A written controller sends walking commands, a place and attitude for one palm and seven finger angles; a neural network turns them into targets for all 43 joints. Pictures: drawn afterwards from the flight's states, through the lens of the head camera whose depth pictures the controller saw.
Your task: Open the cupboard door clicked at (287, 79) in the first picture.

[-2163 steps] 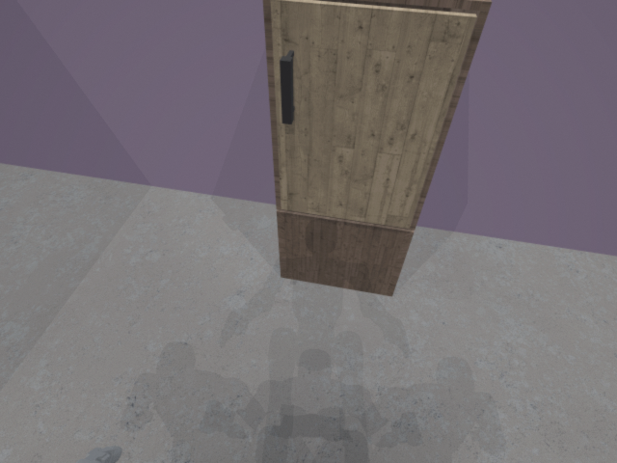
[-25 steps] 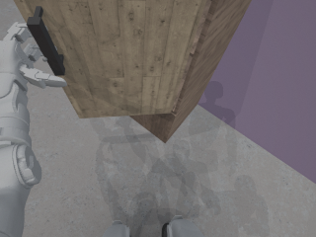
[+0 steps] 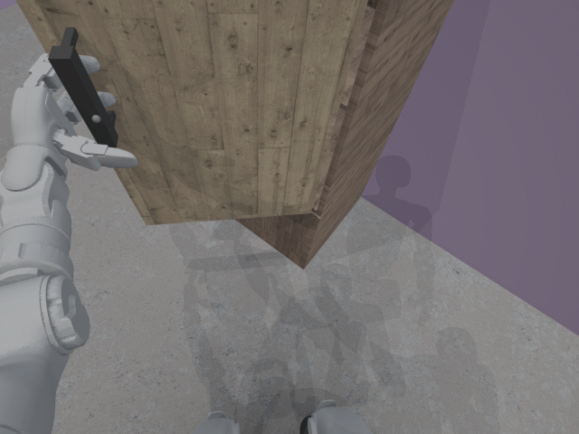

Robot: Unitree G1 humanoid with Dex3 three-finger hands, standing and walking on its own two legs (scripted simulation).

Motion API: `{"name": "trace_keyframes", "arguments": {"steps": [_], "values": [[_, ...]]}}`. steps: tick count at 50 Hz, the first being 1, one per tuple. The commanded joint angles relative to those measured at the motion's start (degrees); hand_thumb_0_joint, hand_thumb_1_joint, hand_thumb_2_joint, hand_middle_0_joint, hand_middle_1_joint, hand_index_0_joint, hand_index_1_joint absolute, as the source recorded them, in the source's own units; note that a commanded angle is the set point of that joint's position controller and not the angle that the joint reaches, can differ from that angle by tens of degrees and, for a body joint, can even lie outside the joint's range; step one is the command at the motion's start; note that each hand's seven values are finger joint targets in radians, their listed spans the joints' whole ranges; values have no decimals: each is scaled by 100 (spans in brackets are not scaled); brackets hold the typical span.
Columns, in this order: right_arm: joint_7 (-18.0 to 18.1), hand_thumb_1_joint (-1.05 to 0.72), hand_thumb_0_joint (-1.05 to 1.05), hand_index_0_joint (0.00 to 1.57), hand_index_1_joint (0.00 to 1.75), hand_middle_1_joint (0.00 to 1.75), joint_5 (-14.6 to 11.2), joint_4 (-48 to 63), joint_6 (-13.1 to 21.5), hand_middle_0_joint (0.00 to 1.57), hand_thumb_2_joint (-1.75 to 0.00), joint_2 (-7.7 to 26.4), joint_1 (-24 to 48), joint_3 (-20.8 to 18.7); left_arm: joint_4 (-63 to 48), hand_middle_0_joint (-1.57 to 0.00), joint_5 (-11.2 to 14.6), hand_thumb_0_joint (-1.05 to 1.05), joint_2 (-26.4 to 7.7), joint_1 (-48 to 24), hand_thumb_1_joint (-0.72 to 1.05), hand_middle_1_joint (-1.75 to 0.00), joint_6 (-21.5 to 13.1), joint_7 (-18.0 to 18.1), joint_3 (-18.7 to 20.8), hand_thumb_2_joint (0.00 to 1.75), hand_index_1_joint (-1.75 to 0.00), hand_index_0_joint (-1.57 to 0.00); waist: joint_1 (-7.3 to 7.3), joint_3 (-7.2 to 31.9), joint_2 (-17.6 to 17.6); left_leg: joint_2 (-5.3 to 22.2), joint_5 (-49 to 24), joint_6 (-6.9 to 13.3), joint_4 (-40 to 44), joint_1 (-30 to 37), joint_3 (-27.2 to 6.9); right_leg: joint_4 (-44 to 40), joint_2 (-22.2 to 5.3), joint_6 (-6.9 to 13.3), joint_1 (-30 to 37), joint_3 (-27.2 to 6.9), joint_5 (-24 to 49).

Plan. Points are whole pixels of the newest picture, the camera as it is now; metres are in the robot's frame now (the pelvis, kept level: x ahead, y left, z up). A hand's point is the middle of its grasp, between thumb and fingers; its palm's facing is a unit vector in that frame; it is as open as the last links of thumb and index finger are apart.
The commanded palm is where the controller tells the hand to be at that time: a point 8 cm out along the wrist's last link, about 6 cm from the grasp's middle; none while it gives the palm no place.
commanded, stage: slide the fingers in behind the handle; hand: left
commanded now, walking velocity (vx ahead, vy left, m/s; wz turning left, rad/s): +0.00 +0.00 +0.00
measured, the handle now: (91, 92) +0.56 +0.23 +0.11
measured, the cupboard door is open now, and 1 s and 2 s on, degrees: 44 44 81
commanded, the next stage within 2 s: close the thumb around the handle in 0.12 s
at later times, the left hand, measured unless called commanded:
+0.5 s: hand (102, 122) +0.50 +0.21 +0.11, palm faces +0.06 -1.00 +0.00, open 11.8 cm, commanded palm +0.48 +0.25 +0.11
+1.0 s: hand (102, 121) +0.50 +0.21 +0.11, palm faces +0.06 -1.00 +0.01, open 5.9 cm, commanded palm +0.48 +0.25 +0.11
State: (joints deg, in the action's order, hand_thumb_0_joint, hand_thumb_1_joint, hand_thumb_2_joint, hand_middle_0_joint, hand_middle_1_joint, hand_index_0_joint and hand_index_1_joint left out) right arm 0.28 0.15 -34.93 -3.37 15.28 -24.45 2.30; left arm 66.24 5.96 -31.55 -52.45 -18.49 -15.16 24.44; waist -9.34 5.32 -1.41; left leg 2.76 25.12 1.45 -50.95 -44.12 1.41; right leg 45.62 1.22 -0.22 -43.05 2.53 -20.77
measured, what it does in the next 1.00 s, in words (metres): stands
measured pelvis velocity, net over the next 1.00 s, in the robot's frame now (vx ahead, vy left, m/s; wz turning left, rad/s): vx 0.00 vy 0.00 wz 0.00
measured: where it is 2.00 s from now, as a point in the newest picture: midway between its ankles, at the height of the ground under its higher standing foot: outside the picture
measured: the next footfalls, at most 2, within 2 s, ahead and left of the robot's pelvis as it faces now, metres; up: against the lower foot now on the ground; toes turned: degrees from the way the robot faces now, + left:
none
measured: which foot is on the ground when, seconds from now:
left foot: down 0.00-1.00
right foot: down 0.00-1.00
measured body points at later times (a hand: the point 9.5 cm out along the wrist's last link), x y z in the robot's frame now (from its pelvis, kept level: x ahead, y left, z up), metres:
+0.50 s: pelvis -0.01 +0.00 +0.00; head +0.10 +0.02 +0.44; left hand +0.49 +0.26 +0.11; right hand -0.01 -0.27 -0.11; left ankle -0.01 +0.10 -0.70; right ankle +0.00 -0.13 -0.70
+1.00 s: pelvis +0.00 +0.00 +0.00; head +0.10 +0.02 +0.44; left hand +0.49 +0.26 +0.11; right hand +0.00 -0.27 -0.11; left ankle -0.01 +0.10 -0.70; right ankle +0.00 -0.13 -0.70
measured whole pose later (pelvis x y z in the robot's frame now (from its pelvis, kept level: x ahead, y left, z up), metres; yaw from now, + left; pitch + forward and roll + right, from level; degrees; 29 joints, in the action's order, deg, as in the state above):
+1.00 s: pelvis +0.00 +0.00 +0.00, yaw +0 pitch +18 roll -3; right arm 0.6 0.2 -35.3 -3.0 15.6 -24.5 2.1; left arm 66.7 6.0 -30.8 -52.6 -18.5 -14.4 24.0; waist -9.5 5.3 -1.5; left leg 2.6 24.7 1.3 -50.8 -44.2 1.3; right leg 45.8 1.2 -0.1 -43.2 2.5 -20.5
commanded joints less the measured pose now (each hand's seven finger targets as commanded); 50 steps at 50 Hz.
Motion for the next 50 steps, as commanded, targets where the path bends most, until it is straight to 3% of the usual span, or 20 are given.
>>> {"name": "trace_keyframes", "arguments": {"steps": [1,3,5,8,10,11,14,17,19,21,25,29,34,36,38,41,44,47,48,50], "values": [[94,-90,0,20,30,30,-27,268,73,20,-90,1049,-870,-412,-1083,-30,131,0,-1173,-2549,-50,-120,-313,-27,-111,30,-120,-30,-44,2293,-624,-94,-2588,-23,482,1892,-299,-327,203,102,870,-11,2019],[125,-90,0,20,30,30,-28,252,69,20,-90,1099,-905,-410,-1046,-30,106,0,-1512,-2676,-50,-120,-311,20,101,30,-120,-30,-48,2319,-436,-101,-2472,2,505,1755,-320,-313,190,94,959,-33,1996],[116,-90,0,20,30,30,-13,255,93,20,-90,1054,-887,-414,-1151,-30,60,0,-1247,-2764,-50,-120,-350,40,-103,30,-120,-30,-76,2390,-574,-102,-2523,-18,498,1918,-351,-304,184,106,839,-7,1938],[96,-90,0,20,30,30,12,219,119,20,-90,1052,-901,-429,-1398,-30,82,0,-1277,-2857,-50,-120,-493,95,-34,30,-120,-30,-13,2686,-829,-76,-2864,-68,444,2225,-409,-232,188,124,775,2,2003],[78,-90,0,20,30,30,3,186,123,20,-90,1019,-864,-427,-1177,-30,89,0,-954,-2784,-50,-120,-460,111,-255,30,-120,-30,-98,2441,-663,-78,-2707,-58,445,2144,-391,-281,197,110,673,18,1918],[78,-90,0,20,30,30,3,170,120,20,-90,1050,-885,-432,-1065,-30,90,0,-1067,-2727,-50,-120,-424,128,-149,30,-120,-30,-73,2358,-501,-82,-2570,-48,473,2008,-395,-291,197,107,734,23,1865],[111,-90,0,20,30,30,-2,229,109,20,-90,1075,-865,-397,-1002,-31,4,0,-1477,-2755,-33,-122,-373,169,77,37,-122,-31,-3,2413,-507,-134,-2383,-11,492,1711,-332,-268,169,105,976,-42,1925],[104,-90,0,20,30,30,2,260,128,20,-90,1028,-855,-390,-1181,-32,-23,0,-1204,-2855,-16,-124,-446,160,-163,44,-124,-32,-55,2397,-757,-131,-2483,-18,483,1914,-356,-264,174,133,836,-14,1901],[118,-90,0,20,30,30,-5,239,124,20,-90,1077,-849,-400,-1043,-33,29,0,-1403,-2751,-5,-125,-453,155,30,49,-125,-33,-23,2414,-529,-113,-2332,-26,489,1831,-366,-295,179,120,866,-25,1803],[129,-90,0,20,30,30,-12,223,141,20,-90,1074,-853,-392,-973,-34,59,0,-1315,-2881,6,-126,-425,121,-52,54,-126,-34,-85,2335,-437,-137,-2130,1,507,1682,-331,-329,178,100,924,-51,1751],[156,-90,0,20,30,30,-11,197,157,20,-90,1099,-875,-364,-829,-36,-11,0,-1525,-2988,28,-128,-405,120,-7,64,-128,-36,-135,2257,-466,-149,-1952,25,505,1528,-333,-352,163,92,898,-87,1645],[156,-90,0,20,30,30,10,200,179,20,-90,1089,-916,-397,-1168,-37,24,0,-1590,-2981,51,-131,-520,72,93,73,-131,-37,-41,2820,-845,-128,-2464,-19,427,1986,-354,-262,169,115,919,-74,1929],[150,-90,0,20,30,30,-15,229,126,20,-90,1107,-916,-377,-793,-39,63,0,-1552,-2634,79,-134,-344,16,85,85,-134,-39,-42,2357,-464,-140,-2207,21,483,1552,-288,-335,180,89,1009,-74,1894],[149,-90,0,20,30,30,-5,244,117,20,-90,1105,-936,-386,-1014,-40,34,0,-1670,-2777,90,-135,-341,35,139,90,-135,-40,-24,2455,-557,-141,-2233,22,506,1590,-296,-326,177,94,1073,-70,1911],[144,-90,0,20,30,30,-2,275,125,20,-90,1082,-930,-400,-1210,-40,59,0,-1645,-2739,90,-135,-442,41,163,90,-135,-40,21,2735,-670,-142,-2487,6,467,1827,-309,-289,191,104,1121,-77,2065],[139,-90,0,20,30,30,-9,235,119,20,-90,1075,-908,-403,-1126,-40,98,0,-1464,-2671,90,-135,-442,6,39,90,-135,-40,-59,2449,-552,-118,-2409,9,480,1756,-284,-330,199,92,1029,-59,2025],[155,-90,0,20,30,30,-7,237,105,20,-90,1094,-907,-405,-1147,-40,110,0,-1660,-2696,90,-135,-420,20,212,90,-135,-40,-8,2535,-599,-122,-2450,1,481,1760,-295,-300,183,96,1062,-65,2053],[136,-90,0,20,30,30,-4,277,117,20,-90,1052,-890,-410,-1260,-40,86,0,-1375,-2598,90,-135,-444,60,20,90,-135,-40,-5,2504,-683,-114,-2661,-7,468,1927,-320,-272,196,118,950,-26,2081],[130,-90,0,20,30,30,-1,246,110,20,-90,1061,-889,-420,-1279,-40,63,0,-1495,-2603,90,-135,-459,85,113,90,-135,-40,46,2544,-792,-95,-2735,-41,477,2001,-337,-264,185,114,907,-17,2073],[114,-90,0,20,30,30,-2,246,107,20,-90,1049,-864,-416,-1258,-40,62,0,-1243,-2647,90,-135,-449,104,-97,90,-135,-40,-32,2459,-676,-84,-2650,-48,476,2024,-367,-274,194,107,783,-1,1949]]}}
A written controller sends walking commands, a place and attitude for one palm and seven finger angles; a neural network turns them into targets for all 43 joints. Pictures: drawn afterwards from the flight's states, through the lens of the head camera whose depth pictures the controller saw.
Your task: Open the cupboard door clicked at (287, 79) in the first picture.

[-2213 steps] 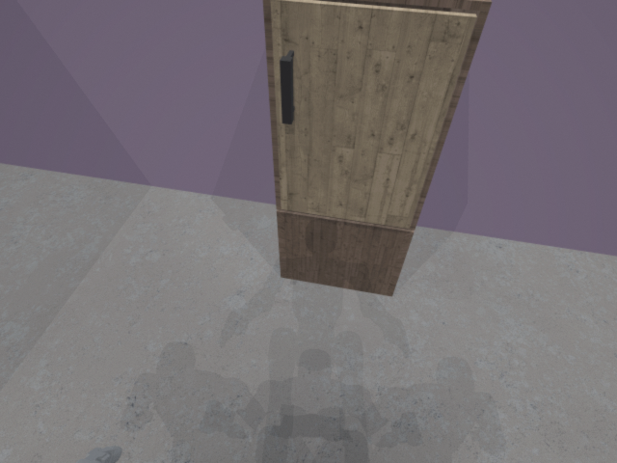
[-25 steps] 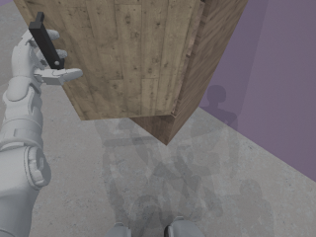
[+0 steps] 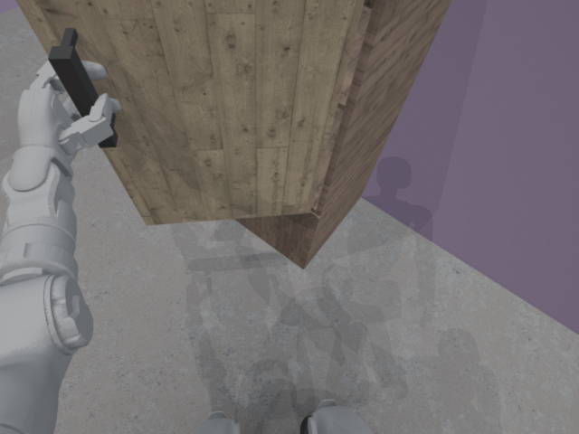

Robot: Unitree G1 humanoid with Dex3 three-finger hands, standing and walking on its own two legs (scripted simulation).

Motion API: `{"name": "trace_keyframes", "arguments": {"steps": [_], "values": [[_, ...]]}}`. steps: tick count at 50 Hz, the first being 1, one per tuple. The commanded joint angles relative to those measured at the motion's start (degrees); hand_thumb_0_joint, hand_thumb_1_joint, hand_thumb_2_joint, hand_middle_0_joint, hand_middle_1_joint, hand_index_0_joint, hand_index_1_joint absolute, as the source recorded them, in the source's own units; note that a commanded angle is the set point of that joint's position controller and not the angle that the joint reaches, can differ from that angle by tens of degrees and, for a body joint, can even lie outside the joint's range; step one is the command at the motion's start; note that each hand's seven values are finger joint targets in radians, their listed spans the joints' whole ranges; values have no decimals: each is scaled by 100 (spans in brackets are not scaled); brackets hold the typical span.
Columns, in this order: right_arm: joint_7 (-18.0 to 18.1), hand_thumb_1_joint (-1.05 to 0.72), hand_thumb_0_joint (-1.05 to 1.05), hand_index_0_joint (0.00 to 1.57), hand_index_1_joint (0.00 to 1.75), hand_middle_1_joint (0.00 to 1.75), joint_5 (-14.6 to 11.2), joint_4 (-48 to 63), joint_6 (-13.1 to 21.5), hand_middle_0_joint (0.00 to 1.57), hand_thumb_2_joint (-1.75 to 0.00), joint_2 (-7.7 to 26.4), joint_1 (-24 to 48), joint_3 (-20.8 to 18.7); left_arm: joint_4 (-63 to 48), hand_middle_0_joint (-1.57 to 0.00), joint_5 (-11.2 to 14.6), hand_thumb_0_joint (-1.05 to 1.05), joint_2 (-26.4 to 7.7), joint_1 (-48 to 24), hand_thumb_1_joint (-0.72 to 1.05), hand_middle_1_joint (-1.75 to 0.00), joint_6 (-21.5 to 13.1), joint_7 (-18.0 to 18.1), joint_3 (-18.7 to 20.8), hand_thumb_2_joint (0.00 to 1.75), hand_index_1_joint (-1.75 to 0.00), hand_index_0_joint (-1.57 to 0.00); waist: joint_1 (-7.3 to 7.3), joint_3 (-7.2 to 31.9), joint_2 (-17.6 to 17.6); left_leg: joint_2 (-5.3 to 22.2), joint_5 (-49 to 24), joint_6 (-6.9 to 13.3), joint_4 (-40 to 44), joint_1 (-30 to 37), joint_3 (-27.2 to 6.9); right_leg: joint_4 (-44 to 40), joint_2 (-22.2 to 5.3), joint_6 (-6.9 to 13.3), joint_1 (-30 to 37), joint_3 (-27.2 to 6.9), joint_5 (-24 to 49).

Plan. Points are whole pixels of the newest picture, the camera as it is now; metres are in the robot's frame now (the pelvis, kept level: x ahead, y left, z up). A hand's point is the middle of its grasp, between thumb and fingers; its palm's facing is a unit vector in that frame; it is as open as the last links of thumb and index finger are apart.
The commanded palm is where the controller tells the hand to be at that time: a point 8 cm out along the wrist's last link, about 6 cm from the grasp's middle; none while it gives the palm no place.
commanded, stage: pull the door open along its arc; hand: left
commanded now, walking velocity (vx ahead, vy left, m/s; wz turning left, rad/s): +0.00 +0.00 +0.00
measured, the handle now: (90, 92) +0.56 +0.23 +0.11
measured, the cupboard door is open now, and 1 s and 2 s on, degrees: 44 81 86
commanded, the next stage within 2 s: open thumb and fingers to let go in 1.04 s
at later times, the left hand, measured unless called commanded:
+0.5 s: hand (111, 174) +0.42 +0.18 +0.11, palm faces +0.05 -1.00 +0.03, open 6.3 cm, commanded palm +0.35 +0.24 +0.11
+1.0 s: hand (187, 254) +0.31 +0.09 +0.11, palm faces +0.43 -0.90 +0.02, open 6.4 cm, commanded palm +0.24 +0.13 +0.11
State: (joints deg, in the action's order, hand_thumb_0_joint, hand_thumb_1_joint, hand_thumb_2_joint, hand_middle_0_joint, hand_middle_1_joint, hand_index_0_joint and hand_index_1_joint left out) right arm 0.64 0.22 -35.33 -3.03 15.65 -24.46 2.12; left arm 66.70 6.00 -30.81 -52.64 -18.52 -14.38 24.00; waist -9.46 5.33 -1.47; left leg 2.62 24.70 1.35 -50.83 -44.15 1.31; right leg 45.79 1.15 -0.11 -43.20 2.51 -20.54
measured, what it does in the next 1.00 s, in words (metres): stands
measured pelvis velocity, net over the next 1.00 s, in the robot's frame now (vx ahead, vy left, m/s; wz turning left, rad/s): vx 0.02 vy -0.03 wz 0.04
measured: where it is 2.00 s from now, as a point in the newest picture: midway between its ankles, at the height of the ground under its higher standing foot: outside the picture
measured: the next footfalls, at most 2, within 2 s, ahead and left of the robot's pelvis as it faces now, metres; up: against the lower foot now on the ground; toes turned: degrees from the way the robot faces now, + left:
none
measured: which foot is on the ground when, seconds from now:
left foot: down 0.00-1.00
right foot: down 0.00-1.00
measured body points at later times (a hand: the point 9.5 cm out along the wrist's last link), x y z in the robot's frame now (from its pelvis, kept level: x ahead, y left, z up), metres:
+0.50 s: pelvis +0.02 +0.00 +0.01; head +0.07 +0.00 +0.46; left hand +0.41 +0.24 +0.11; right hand +0.08 -0.26 -0.10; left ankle -0.01 +0.10 -0.70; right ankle +0.01 -0.13 -0.70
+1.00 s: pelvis +0.02 -0.03 +0.03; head +0.02 -0.04 +0.48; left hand +0.28 +0.14 +0.12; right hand +0.20 -0.23 -0.06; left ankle -0.01 +0.10 -0.70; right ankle +0.01 -0.13 -0.70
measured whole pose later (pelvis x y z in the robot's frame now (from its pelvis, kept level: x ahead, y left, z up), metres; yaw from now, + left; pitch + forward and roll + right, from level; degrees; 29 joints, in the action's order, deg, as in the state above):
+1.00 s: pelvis +0.02 -0.03 +0.03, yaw +2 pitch +3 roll +0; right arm 0.2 2.7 -30.9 -5.3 9.9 -10.2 1.7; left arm 0.4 0.0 3.6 4.5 -2.2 27.0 -4.4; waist -0.5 4.6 -1.9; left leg 1.9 21.3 -1.2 -37.6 -19.7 0.4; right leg 37.3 0.8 2.1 -20.4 3.5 -20.3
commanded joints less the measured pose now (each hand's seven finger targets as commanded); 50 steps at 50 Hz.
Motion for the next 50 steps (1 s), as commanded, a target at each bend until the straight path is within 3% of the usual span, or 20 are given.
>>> {"name": "trace_keyframes", "arguments": {"steps": [1,2,3,5,9,11,15,19,21,22,23,24,28,32,34,36,37,42,46,50], "values": [[71,-90,0,20,30,30,-4,276,83,20,-90,1009,-856,-415,-1364,-40,70,0,-1238,-2696,90,-135,-450,37,-96,90,-135,-40,-38,2462,-716,-78,-2609,-31,454,2043,-338,-304,200,92,802,-14,1956],[96,-90,0,20,30,30,4,246,77,20,-90,1053,-905,-401,-1323,-40,35,0,-1620,-2849,90,-135,-487,68,152,90,-135,-40,-26,2454,-648,-75,-2634,-20,426,1975,-362,-271,194,108,843,-19,1982],[91,-90,0,20,30,30,-1,252,69,20,-90,1052,-913,-408,-1277,-40,4,0,-1647,-2716,90,-135,-477,71,172,90,-135,-40,6,2616,-636,-82,-2716,-28,439,2024,-371,-254,199,97,912,-27,2045],[74,-90,0,20,30,30,2,325,69,20,-90,1017,-863,-404,-1379,-40,20,0,-1508,-2420,90,-135,-492,32,142,90,-135,-40,114,2733,-703,-88,-2860,-41,438,2082,-333,-243,193,104,1014,-20,2148],[48,-90,0,20,30,30,-28,466,51,20,-90,989,-743,-417,-1598,-40,219,0,-1316,-1705,90,-135,-458,-58,167,90,-135,-40,281,2772,-386,-113,-2900,-5,493,1929,-228,-263,203,96,1465,-37,2456],[39,-90,0,20,30,30,-67,548,37,20,-90,966,-655,-444,-1983,-40,270,0,-1272,-1389,90,-135,-442,-73,162,90,-135,-40,386,2837,-573,-102,-3090,-17,532,2062,-194,-269,204,112,1558,-39,2563],[5,-90,0,20,30,30,-143,756,49,20,-90,891,-427,-467,-2499,-40,506,0,-796,-262,90,-135,-288,-76,7,90,-135,-40,542,2524,-210,-110,-3076,14,688,1907,-96,-367,196,105,1871,-19,2717],[-41,-90,0,20,30,30,-221,982,143,20,-90,792,-119,-482,-3634,-40,704,0,-310,998,90,-135,-114,-7,-214,90,-135,-40,764,2493,-353,-102,-3391,-8,830,2117,-44,-402,157,113,2140,-1,2872],[-63,-90,0,20,30,30,-243,1065,214,20,-90,761,54,-498,-4165,-40,809,0,-102,1685,90,-135,-9,58,-257,90,-135,-40,824,2303,-46,-114,-3258,11,927,2031,8,-468,145,101,2355,7,2967],[-64,-90,0,20,30,30,-251,1122,246,20,-90,749,136,-482,-4487,-40,841,0,-87,2030,90,-135,3,101,-254,90,-135,-40,892,2268,-138,-115,-3365,15,954,2045,19,-456,131,118,2469,-1,3042],[-101,-90,0,20,30,30,-228,1191,343,20,-90,522,441,-458,-5033,-40,1162,0,118,2125,90,-135,118,904,441,90,-135,-40,1408,2140,-53,-181,-3218,-76,1041,1762,29,-519,129,110,2525,98,2895],[-136,-90,0,20,30,30,-222,1156,414,20,-90,520,524,-449,-5218,-40,1045,0,632,2505,90,-135,226,1304,-17,90,-135,-40,1193,1940,-66,-166,-3103,-114,1123,1890,49,-532,135,94,2467,128,2759],[-216,-90,0,20,30,30,-98,1138,495,20,-90,429,824,-453,-6238,-40,542,0,1096,3635,90,-135,429,2514,-202,90,-135,-40,1229,1737,189,-171,-2880,-143,1263,1922,81,-590,61,105,2705,133,2699],[-145,-90,0,20,30,30,48,1150,352,20,-90,312,1204,-408,-6828,-40,-2,0,1509,3772,90,-135,660,3423,-662,90,-135,-40,1201,1455,354,-190,-2325,-133,1405,1995,79,-797,-29,124,2819,40,2261],[-117,-90,0,20,30,30,84,1191,257,20,-90,194,1424,-342,-7017,-40,-272,0,1959,3965,90,-135,854,3786,-1109,90,-135,-40,1213,1294,168,-215,-2177,-133,1502,2100,89,-904,-87,142,2839,25,2111],[-50,-90,0,20,30,30,120,1175,155,20,-90,152,1582,-320,-7071,-40,-412,0,2138,3971,90,-135,1051,4128,-1277,90,-135,-40,1158,1140,390,-235,-2016,-117,1536,2154,88,-1085,-117,122,2908,-31,1971],[-14,-90,0,20,30,30,154,1149,113,20,-90,139,1609,-318,-7087,-40,-475,0,2180,3985,90,-135,1107,4251,-1338,90,-135,-40,1119,1083,585,-238,-1905,-101,1541,2176,61,-1218,-138,108,2964,-73,1857],[71,-90,0,20,30,30,205,1163,-11,20,-90,39,1784,-288,-7428,-40,-691,0,2712,4382,90,-135,1220,4305,-2015,90,-135,-40,1035,967,479,-244,-1902,-79,1578,2448,75,-1398,-190,125,3061,-145,1992],[56,-90,0,20,30,30,229,1251,-27,20,-90,-21,1907,-289,-7849,-40,-717,0,3096,4914,90,-135,1214,4248,-2464,90,-135,-40,1080,944,272,-244,-2043,-87,1601,2601,87,-1371,-219,137,3168,-143,2269],[-15,-90,0,20,30,30,248,1348,23,20,-90,-36,1942,-302,-8353,-40,-795,0,3527,5444,90,-135,1244,4296,-3068,90,-135,-40,1049,895,367,-230,-2203,-87,1533,2652,28,-1258,-220,140,3166,-79,2540]]}}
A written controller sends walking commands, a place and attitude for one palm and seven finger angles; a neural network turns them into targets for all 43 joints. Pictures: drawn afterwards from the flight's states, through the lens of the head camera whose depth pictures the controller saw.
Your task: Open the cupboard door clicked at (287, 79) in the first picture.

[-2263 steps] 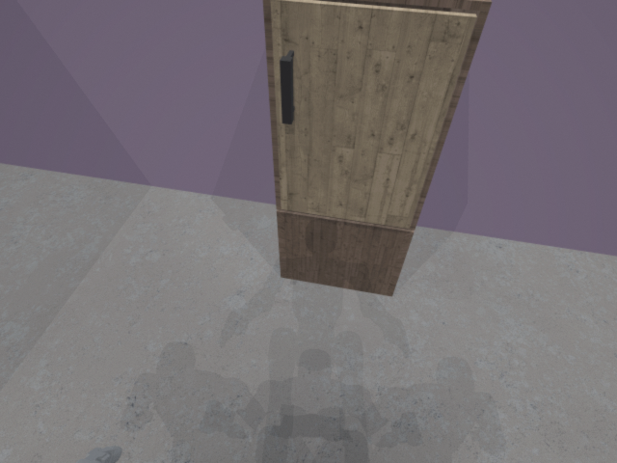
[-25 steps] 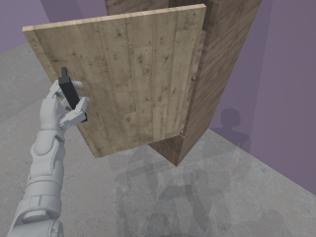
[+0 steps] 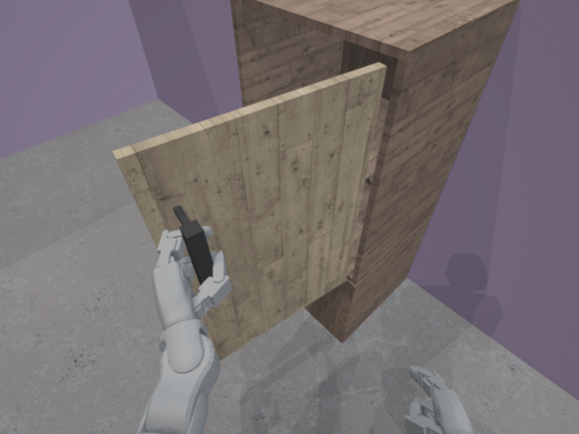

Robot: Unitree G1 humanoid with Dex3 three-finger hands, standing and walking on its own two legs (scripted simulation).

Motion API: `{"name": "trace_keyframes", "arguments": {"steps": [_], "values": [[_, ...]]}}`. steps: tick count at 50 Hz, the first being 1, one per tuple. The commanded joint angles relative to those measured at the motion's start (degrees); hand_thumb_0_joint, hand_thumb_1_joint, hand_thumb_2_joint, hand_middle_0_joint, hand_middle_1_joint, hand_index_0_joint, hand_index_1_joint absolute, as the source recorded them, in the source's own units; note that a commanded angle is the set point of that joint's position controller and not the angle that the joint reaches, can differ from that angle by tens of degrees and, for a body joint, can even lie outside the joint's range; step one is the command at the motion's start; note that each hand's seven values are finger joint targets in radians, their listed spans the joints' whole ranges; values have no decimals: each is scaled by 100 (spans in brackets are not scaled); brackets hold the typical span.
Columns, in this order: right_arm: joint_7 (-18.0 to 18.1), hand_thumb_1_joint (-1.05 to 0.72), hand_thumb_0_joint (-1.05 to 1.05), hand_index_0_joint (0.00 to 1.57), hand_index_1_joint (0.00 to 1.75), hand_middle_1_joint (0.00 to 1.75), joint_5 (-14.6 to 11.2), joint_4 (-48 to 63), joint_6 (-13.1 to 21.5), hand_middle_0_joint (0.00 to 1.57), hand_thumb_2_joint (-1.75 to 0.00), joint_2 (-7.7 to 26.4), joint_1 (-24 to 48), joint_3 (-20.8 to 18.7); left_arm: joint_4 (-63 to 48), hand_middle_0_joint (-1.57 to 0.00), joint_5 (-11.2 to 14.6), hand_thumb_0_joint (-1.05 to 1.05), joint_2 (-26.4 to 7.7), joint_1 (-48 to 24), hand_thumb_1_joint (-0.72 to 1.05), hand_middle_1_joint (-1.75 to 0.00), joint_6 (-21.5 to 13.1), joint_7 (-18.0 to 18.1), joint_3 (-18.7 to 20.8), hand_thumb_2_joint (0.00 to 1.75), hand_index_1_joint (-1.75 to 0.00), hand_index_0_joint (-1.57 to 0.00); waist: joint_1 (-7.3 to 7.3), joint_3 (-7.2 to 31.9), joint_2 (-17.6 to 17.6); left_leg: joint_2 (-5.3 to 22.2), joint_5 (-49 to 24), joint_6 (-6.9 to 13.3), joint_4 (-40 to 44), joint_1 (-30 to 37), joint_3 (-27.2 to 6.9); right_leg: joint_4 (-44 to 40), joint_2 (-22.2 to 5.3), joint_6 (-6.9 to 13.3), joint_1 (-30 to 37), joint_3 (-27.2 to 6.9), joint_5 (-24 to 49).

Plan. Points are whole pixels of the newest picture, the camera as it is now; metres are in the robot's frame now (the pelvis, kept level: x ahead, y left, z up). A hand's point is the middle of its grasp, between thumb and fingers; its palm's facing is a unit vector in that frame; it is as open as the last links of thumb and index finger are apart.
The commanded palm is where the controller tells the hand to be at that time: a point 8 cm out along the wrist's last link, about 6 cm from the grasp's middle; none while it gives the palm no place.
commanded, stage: pull the door open along its arc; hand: left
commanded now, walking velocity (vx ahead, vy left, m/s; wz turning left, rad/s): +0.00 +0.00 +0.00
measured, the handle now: (196, 254) +0.34 +0.15 +0.08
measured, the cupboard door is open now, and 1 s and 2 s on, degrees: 81 86 87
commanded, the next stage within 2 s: open thumb and fingers to let go in 0.04 s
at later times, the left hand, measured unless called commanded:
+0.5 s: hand (236, 287) +0.29 +0.09 +0.08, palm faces +0.41 -0.91 -0.01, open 9.3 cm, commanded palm +0.24 +0.13 +0.08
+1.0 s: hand (237, 291) +0.28 +0.09 +0.08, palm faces +0.36 -0.93 +0.00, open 14.6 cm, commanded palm +0.24 +0.13 +0.08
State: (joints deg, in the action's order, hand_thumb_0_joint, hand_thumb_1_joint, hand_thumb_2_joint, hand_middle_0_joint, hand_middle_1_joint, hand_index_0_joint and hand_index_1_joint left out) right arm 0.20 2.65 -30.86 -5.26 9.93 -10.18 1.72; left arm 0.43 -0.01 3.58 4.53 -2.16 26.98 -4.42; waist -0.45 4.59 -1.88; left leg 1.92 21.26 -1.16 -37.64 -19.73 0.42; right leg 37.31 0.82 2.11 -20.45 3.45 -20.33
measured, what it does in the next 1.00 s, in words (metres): stands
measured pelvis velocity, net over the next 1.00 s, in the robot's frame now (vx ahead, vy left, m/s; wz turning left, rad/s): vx -0.02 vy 0.01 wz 0.02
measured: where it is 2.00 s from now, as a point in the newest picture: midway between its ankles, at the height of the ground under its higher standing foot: outside the picture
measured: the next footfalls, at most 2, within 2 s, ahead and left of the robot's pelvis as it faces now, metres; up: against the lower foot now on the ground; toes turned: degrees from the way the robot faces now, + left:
none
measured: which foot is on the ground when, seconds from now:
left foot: down 0.00-1.00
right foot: down 0.00-1.00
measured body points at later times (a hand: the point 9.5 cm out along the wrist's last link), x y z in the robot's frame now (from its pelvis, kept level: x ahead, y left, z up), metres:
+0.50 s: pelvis -0.01 -0.01 +0.00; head -0.01 -0.03 +0.44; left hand +0.26 +0.14 +0.09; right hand +0.17 -0.21 -0.10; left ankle -0.02 +0.13 -0.72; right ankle -0.01 -0.09 -0.72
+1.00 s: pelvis -0.02 +0.01 -0.01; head -0.02 +0.00 +0.44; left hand +0.26 +0.13 +0.09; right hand +0.16 -0.19 -0.10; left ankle -0.02 +0.13 -0.72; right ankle -0.01 -0.09 -0.72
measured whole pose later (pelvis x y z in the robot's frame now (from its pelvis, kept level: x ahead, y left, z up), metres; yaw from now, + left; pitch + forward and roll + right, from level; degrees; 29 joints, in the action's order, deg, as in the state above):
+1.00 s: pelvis -0.02 +0.01 -0.01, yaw +1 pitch +2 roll +0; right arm 0.2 3.2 -34.1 -4.1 9.7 -10.3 1.2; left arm 3.4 -3.8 5.9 1.1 -1.4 32.1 -12.8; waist 0.5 3.1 -1.9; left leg 0.8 21.4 -0.2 -41.5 -22.3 -0.2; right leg 40.4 -0.4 1.3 -22.2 4.0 -20.4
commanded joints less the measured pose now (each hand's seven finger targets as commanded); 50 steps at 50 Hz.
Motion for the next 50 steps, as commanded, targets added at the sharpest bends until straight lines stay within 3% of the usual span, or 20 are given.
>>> {"name": "trace_keyframes", "arguments": {"steps": [1,5,7,8,10,12,16,17,21,24,27,29,33,40,47,50], "values": [[20,-90,0,20,30,30,15,913,265,20,-90,543,539,-264,-1775,-40,-232,0,155,-216,90,-135,-365,203,-350,90,-135,-40,124,883,468,-162,-1819,167,178,185,98,-404,-192,-87,826,-166,2490],[-5,-90,0,20,30,30,69,904,359,20,-90,537,575,-300,-1906,-40,-539,0,460,-248,90,-135,-322,451,-835,90,-135,-40,71,902,585,-203,-1677,195,-2,148,50,-360,-222,-87,593,-186,2222],[51,-90,0,20,30,30,75,737,370,20,-90,543,588,-276,-1642,-40,-681,0,212,-954,90,-135,-306,598,-701,90,-135,-40,-49,679,716,-228,-1453,209,-82,56,4,-446,-253,-95,330,-249,1857],[83,-90,0,20,30,30,71,715,378,20,-90,529,643,-283,-1596,-40,-617,0,182,-1071,83,-134,-316,630,-591,87,-134,-40,18,739,716,-256,-1325,207,-91,52,13,-520,-275,-105,322,-301,1622],[133,-90,0,20,30,30,64,658,408,20,-90,498,694,-252,-1368,-38,-494,0,315,-1200,69,-133,-324,619,-630,81,-133,-38,35,806,783,-294,-1226,213,-92,56,10,-602,-306,-123,350,-343,1473],[170,-90,0,20,30,30,56,581,422,20,-90,505,672,-265,-1183,-38,-485,0,239,-1258,55,-131,-358,583,-564,75,-131,-38,38,831,855,-285,-1230,219,-67,92,13,-654,-313,-138,367,-356,1443],[167,-90,0,20,30,30,63,579,462,20,-90,495,618,-262,-1178,-35,-456,0,365,-1536,27,-128,-436,469,-666,63,-128,-35,43,1030,658,-274,-1377,221,-5,146,14,-507,-303,-138,456,-302,1755],[171,-90,0,20,30,30,61,572,465,20,-90,502,594,-280,-1063,-35,-453,0,266,-1426,20,-127,-436,444,-560,60,-127,-35,60,1022,815,-263,-1380,219,-12,133,5,-546,-300,-146,493,-303,1772],[154,-90,0,20,30,30,55,601,470,20,-90,495,621,-261,-1053,-33,-418,0,360,-1601,-8,-124,-478,383,-618,48,-124,-33,38,959,660,-253,-1348,214,21,154,14,-511,-284,-127,399,-254,1674],[157,-90,0,20,30,30,56,602,473,20,-90,494,630,-260,-1021,-32,-388,0,231,-1658,-29,-122,-491,400,-466,39,-122,-32,82,1001,711,-251,-1271,203,42,126,9,-545,-280,-118,429,-272,1480],[123,-90,0,20,30,30,44,625,461,20,-90,493,645,-251,-917,-30,-434,0,387,-1563,-50,-120,-458,426,-611,30,-120,-30,75,882,659,-231,-1300,199,45,136,-11,-520,-244,-83,338,-192,1427],[107,-90,0,20,30,30,39,614,460,20,-90,495,673,-259,-927,-30,-484,0,462,-1805,-50,-120,-467,489,-691,30,-120,-30,29,834,612,-221,-1194,197,56,145,-25,-498,-229,-70,205,-168,1194],[84,-90,0,20,30,30,45,604,464,20,-90,503,658,-277,-876,-27,-587,0,556,-1976,-50,-100,-452,582,-807,30,-100,-27,15,924,601,-195,-1194,193,48,170,-50,-424,-199,-43,123,-101,1082],[55,-90,0,20,30,30,26,668,425,20,-90,483,673,-286,-953,-21,-540,0,593,-1738,-50,-65,-335,669,-777,30,-65,-21,147,1047,479,-179,-1369,166,85,150,-31,-329,-152,0,276,-44,1268],[60,-90,0,20,30,30,32,650,400,20,-90,474,765,-252,-938,-15,-542,0,514,-1700,-50,-30,-252,758,-675,30,-30,-15,162,787,609,-175,-1189,162,86,120,-50,-492,-155,4,181,-62,911],[61,-90,0,20,30,30,38,648,378,20,-90,459,796,-240,-1015,-15,-491,0,489,-1762,-50,-30,-229,780,-608,30,-30,-15,201,874,523,-192,-1140,152,120,91,-46,-446,-151,8,216,-54,856]]}}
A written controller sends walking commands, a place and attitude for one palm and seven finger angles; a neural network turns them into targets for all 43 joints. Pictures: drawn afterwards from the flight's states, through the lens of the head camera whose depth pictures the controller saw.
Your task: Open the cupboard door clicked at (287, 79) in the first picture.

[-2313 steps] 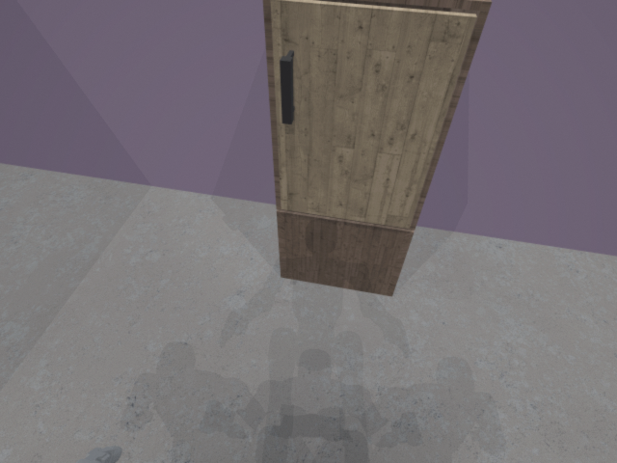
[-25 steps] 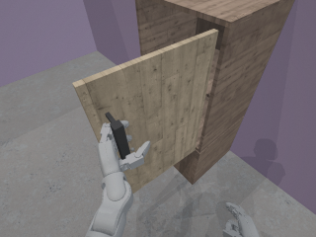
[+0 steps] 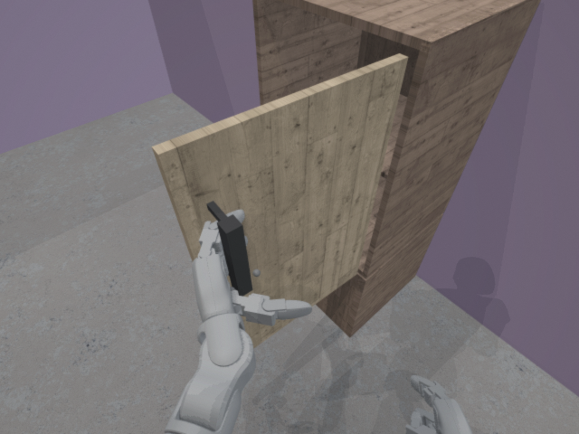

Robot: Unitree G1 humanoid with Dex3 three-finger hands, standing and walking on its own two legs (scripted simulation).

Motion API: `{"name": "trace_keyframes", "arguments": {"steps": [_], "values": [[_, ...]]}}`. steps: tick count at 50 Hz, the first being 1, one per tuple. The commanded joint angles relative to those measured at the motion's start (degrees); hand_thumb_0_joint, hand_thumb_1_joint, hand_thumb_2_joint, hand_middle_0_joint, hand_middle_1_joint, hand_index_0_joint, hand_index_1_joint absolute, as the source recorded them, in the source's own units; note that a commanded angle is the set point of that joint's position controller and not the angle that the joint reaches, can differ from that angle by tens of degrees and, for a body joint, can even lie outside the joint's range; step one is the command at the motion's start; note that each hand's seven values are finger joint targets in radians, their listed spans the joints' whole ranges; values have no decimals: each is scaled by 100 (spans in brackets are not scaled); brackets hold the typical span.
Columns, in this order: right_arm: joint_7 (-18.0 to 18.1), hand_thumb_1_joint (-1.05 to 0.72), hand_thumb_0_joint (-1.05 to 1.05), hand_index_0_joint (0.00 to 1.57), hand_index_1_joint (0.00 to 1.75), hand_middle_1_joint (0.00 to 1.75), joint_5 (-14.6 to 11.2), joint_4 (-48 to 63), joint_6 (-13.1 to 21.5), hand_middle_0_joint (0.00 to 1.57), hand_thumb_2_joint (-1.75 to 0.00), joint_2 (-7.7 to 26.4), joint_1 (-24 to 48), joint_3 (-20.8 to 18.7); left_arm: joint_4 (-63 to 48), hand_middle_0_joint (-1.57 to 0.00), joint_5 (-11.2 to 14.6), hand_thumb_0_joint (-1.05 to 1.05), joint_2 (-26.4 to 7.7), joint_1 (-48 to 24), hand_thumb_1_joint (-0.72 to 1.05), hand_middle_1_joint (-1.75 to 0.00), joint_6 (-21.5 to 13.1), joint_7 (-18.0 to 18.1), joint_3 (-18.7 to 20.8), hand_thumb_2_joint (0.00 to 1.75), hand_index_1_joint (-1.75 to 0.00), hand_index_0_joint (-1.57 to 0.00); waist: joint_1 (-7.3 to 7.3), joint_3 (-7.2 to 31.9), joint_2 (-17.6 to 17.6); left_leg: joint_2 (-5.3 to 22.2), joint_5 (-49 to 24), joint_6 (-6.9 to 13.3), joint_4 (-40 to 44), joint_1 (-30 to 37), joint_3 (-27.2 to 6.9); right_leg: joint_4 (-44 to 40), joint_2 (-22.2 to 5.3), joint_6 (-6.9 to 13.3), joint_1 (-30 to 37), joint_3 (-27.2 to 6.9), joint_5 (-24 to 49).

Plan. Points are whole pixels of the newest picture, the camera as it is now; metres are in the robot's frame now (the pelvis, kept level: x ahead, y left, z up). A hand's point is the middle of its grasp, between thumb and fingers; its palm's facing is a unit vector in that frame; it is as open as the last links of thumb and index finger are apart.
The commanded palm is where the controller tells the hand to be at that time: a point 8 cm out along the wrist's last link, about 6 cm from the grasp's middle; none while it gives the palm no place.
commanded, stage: slide the hand sideways off the handle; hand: left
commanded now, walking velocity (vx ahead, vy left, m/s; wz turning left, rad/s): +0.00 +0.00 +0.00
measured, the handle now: (229, 250) +0.34 +0.11 +0.09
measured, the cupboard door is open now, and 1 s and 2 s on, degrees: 86 87 87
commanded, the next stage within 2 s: draw the hand back to the body in 1.26 s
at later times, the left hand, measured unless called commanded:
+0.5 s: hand (246, 298) +0.27 +0.08 +0.09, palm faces -0.08 -1.00 +0.01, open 16.1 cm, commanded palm +0.24 +0.14 +0.08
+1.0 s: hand (197, 331) +0.22 +0.13 +0.08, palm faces +0.00 -1.00 -0.04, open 16.2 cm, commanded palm +0.20 +0.19 +0.08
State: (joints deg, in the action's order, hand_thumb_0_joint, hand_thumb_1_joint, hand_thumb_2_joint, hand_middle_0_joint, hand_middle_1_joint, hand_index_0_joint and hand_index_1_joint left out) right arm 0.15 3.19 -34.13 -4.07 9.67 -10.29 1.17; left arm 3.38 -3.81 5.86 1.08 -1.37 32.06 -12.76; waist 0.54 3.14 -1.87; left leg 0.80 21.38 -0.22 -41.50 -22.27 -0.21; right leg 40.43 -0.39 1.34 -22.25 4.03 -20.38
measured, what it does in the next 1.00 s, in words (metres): stands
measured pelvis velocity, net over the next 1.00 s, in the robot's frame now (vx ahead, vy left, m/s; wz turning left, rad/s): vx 0.01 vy -0.01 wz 0.00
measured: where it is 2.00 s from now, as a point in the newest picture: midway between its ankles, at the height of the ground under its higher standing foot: outside the picture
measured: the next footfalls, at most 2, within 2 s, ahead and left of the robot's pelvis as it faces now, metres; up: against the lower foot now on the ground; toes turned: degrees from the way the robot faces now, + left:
none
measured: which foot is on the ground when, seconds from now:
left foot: down 0.00-1.00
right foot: down 0.00-1.00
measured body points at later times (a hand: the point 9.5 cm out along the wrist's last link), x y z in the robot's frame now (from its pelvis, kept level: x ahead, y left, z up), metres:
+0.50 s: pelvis +0.00 +0.01 +0.00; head +0.00 +0.00 +0.45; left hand +0.27 +0.13 +0.09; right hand +0.16 -0.20 -0.09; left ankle +0.00 +0.12 -0.72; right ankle +0.01 -0.11 -0.72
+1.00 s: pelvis +0.01 -0.01 -0.01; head +0.03 -0.02 +0.44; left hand +0.22 +0.18 +0.08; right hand +0.19 -0.23 -0.09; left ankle +0.00 +0.12 -0.72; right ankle +0.01 -0.11 -0.72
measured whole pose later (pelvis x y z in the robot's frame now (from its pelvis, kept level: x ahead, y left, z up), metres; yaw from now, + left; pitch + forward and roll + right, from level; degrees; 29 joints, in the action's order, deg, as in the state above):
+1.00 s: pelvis +0.01 -0.01 -0.01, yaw +0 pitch +5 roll +0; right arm 1.9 -0.8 -28.0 6.0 13.1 -14.2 1.9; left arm -14.5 10.3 -9.5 25.2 -10.6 -5.5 0.0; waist 1.0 4.1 -2.5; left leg 1.1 24.5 -0.7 -46.4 -26.9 -0.6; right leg 45.7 -0.2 1.7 -27.0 4.4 -23.8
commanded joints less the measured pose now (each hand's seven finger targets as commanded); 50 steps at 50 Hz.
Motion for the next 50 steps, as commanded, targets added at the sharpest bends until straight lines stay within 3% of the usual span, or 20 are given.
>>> {"name": "trace_keyframes", "arguments": {"steps": [1,3,4,5,6,7,9,11,13,15,17,19,22,29,31,34,38,43,46,50], "values": [[70,-90,0,20,30,30,-19,972,254,20,-90,484,821,-182,-1305,-15,-96,0,258,-1435,-50,-30,-301,275,235,30,-30,-15,74,1030,535,-83,-1126,63,481,355,29,-779,-34,78,372,-122,834],[76,-90,0,20,30,30,-15,949,241,20,-90,486,834,-171,-1209,-15,-94,0,275,-1476,-50,-30,-275,279,233,30,-30,-15,74,923,574,-72,-1096,60,498,362,9,-809,-31,80,319,-108,741],[49,-90,0,20,30,30,-49,715,218,20,-90,704,387,-142,-1069,-15,-559,0,-256,-1365,-50,-30,-573,-1009,-817,30,-30,-15,-432,602,1010,-65,-1214,148,527,465,-26,-665,-34,54,105,-282,1288],[121,-90,0,20,30,30,-113,943,246,20,-90,695,344,-181,-1417,-15,-307,0,-815,-1588,-50,-30,-888,-1701,-204,30,-30,-15,-253,932,768,-80,-1223,182,507,380,25,-538,-47,55,258,-258,1512],[185,-90,0,20,30,30,-138,1013,280,20,-90,712,376,-152,-1630,-15,-171,0,-1062,-1709,-50,-30,-1087,-2246,-137,30,-30,-15,-172,1200,347,-115,-1225,189,505,488,55,-466,-59,77,380,-301,1596],[223,-90,0,20,30,30,-200,1046,315,20,-90,721,308,-130,-1634,-15,35,0,-1094,-1765,-50,-30,-1192,-2738,-173,30,-30,-15,-230,1195,75,-110,-1228,174,506,593,50,-444,-55,99,340,-284,1583],[274,-90,0,20,30,30,-343,1186,466,20,-90,668,442,-45,-1391,-15,659,0,-836,-1670,-50,-30,-1186,-3345,-110,30,-30,-15,-197,934,23,-106,-872,135,565,485,-19,-503,17,94,179,-169,1138],[302,-90,0,20,30,30,-419,1241,651,20,-90,692,512,-20,-1251,-15,1177,0,-631,-1659,-50,-30,-1035,-3403,124,30,-30,-15,-158,852,327,-103,-582,99,625,381,-112,-584,65,52,98,-55,735],[260,-90,0,20,30,30,-439,1274,783,20,-90,731,506,-21,-1151,-15,1365,0,-714,-1129,-50,-30,-917,-3211,466,30,-30,-15,16,851,570,-95,-555,73,707,288,-135,-605,70,38,179,-4,600],[184,-90,0,20,30,30,-421,1332,869,20,-90,735,456,-58,-1500,-15,1230,0,-746,-951,-50,-30,-911,-3006,482,30,-30,-15,57,1017,449,-85,-763,71,688,358,-93,-528,66,32,207,-7,795],[107,-90,0,20,30,30,-394,1317,890,20,-90,759,356,-77,-1521,-15,992,0,-1009,-565,-50,-30,-907,-2800,651,30,-30,-15,113,971,381,-57,-919,56,681,305,-79,-443,69,49,217,-19,910],[52,-90,0,20,30,30,-367,1393,893,20,-90,740,334,-78,-1780,-15,810,0,-994,-557,-50,-30,-942,-2691,550,30,-30,-15,62,943,427,-47,-939,67,656,277,-53,-395,51,47,180,-32,944],[36,-90,0,20,30,30,-355,1453,857,20,-90,762,326,-88,-1838,-15,767,0,-1215,-26,-50,-30,-932,-2690,790,30,-30,-15,154,882,411,-47,-862,81,651,147,14,-423,64,54,272,-79,903],[97,-90,0,20,30,30,-374,1513,909,20,-90,733,345,-66,-2389,-15,962,0,-1398,372,-50,-30,-1007,-2859,1040,30,-30,-15,76,793,261,-80,-791,96,544,63,71,-448,78,27,255,-145,925],[124,-90,0,20,30,30,-383,1504,945,20,-90,749,314,-84,-2400,-15,1042,0,-1497,627,-50,-30,-1030,-2938,1197,30,-30,-15,74,760,366,-80,-797,93,509,15,71,-445,90,14,254,-143,957],[133,-90,0,20,30,30,-385,1530,1034,20,-90,746,255,-110,-2701,-15,1103,0,-1509,969,-50,-30,-1111,-3059,1197,30,-30,-15,93,964,244,-98,-1031,103,411,71,73,-350,81,6,336,-161,1298],[169,-90,0,20,30,30,-392,1536,1121,20,-90,802,195,-129,-2824,-15,1205,0,-1714,1211,-50,-30,-1176,-3260,1372,30,-30,-15,14,864,418,-131,-992,127,264,-114,75,-355,57,-50,277,-241,1357],[195,-90,0,20,30,30,-419,1591,1242,20,-90,819,88,-152,-3057,-15,1316,0,-1772,1788,-50,-30,-1283,-3525,1465,30,-30,-15,44,928,200,-150,-1202,122,140,-139,67,-193,62,-46,248,-198,1675],[235,-90,0,20,30,30,-419,1572,1305,20,-90,862,31,-161,-3010,-15,1435,0,-1977,1933,-50,-30,-1312,-3662,1705,30,-30,-15,12,871,426,-168,-1053,124,31,-331,35,-217,43,-89,196,-285,1578],[272,-90,0,20,30,30,-444,1579,1394,20,-90,885,29,-161,-3076,-15,1541,0,-1999,1938,-50,-30,-1393,-3876,1729,30,-30,-15,-25,802,332,-192,-951,128,-62,-414,27,-223,21,-98,88,-342,1394]]}}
